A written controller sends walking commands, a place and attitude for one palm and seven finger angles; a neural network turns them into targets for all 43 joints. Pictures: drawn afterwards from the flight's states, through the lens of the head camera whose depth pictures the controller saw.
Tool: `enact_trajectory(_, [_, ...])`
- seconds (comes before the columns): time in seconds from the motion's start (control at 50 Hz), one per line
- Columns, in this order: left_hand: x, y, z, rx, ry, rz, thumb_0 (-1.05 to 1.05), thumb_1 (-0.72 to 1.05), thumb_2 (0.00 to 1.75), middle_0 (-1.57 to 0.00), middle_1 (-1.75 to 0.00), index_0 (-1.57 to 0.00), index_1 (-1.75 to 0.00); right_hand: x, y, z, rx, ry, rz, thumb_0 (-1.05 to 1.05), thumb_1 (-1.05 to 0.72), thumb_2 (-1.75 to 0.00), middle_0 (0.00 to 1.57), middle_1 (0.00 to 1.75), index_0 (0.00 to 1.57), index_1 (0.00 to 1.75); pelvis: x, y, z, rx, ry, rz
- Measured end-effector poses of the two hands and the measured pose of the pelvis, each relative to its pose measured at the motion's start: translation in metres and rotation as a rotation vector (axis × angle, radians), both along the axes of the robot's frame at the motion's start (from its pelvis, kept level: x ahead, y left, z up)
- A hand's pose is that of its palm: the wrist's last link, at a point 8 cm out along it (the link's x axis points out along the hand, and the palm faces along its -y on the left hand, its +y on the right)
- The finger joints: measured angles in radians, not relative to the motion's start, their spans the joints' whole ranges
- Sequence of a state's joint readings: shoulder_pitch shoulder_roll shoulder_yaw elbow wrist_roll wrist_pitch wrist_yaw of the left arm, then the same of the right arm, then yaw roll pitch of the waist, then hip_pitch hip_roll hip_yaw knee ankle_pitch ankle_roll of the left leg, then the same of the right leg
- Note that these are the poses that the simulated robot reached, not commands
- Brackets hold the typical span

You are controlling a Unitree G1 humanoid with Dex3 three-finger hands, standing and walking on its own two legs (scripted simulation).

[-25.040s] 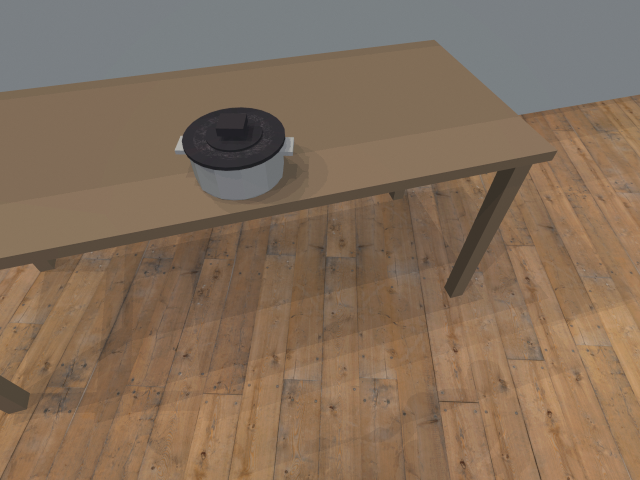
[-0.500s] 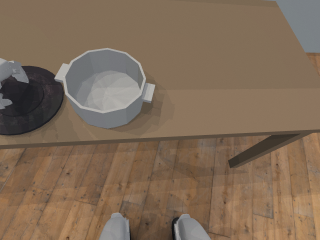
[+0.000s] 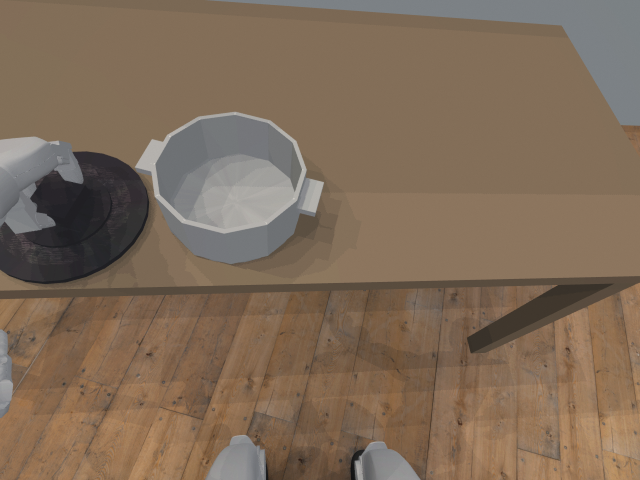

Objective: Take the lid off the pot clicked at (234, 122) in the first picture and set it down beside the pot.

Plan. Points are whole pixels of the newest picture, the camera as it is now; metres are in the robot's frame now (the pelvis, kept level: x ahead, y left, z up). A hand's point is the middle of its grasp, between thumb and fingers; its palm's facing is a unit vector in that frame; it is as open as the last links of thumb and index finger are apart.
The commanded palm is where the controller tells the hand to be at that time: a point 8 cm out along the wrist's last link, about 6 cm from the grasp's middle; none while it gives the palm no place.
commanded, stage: open the fingers wide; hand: left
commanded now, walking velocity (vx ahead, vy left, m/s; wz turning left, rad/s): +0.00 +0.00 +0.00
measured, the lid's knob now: (58, 200) +0.47 +0.33 -0.01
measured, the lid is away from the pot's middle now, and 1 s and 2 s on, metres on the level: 0.23 0.23 0.23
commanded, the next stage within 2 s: raise the empty hand in 0.54 s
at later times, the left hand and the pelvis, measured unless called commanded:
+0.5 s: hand (34, 206) +0.44 +0.33 +0.02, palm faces -0.50 -0.11 -0.86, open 10.8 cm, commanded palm +0.48 +0.32 +0.07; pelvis +0.00 -0.01 +0.00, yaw +0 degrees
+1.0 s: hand (16, 190) +0.44 +0.34 +0.05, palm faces -0.48 -0.13 -0.86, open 10.9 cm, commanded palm +0.47 +0.33 +0.11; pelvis +0.01 -0.01 +0.01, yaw +0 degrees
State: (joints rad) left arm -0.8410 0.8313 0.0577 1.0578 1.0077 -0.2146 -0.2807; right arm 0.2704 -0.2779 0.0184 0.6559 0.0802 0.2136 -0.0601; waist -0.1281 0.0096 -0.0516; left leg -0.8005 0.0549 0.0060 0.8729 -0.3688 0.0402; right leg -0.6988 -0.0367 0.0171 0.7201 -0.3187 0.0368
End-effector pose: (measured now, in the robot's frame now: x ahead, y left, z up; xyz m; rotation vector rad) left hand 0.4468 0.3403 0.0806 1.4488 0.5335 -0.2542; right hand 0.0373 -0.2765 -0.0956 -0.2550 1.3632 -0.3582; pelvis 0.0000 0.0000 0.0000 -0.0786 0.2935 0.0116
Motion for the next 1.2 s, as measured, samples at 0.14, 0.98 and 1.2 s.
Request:
enact_trajectory(0.14, [-0.002,0.001,0.000,-0.002,0.000,0.005,0.00,0.24,0.62,-0.45,-0.99,-0.38,-0.96,-0.006,-0.002,0.000,0.002,0.017,-0.010,0.00,-0.90,-0.89,0.21,0.30,0.20,0.30,0.001,-0.001,0.000,0.000,-0.003,0.000])
enact_trajectory(0.98, [0.003,0.003,0.026,0.004,0.015,0.040,0.00,0.11,0.40,-0.29,-0.99,-0.29,-0.99,-0.004,-0.007,0.001,0.005,0.018,-0.018,0.00,-0.90,-0.89,0.21,0.30,0.20,0.30,0.005,-0.009,0.005,0.005,-0.015,0.006])
enact_trajectory(1.2, [-0.002,0.003,0.054,0.009,-0.017,0.025,0.00,0.11,0.40,-0.29,-0.99,-0.29,-0.99,0.010,-0.007,0.007,0.013,-0.020,-0.006,0.00,-0.90,-0.89,0.21,0.30,0.20,0.30,0.008,-0.009,0.012,0.011,-0.046,0.009])
